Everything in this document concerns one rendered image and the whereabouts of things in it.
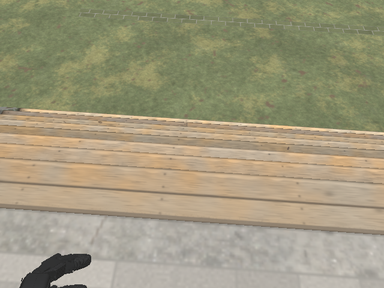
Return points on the stairs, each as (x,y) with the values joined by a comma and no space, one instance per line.
(191,144)

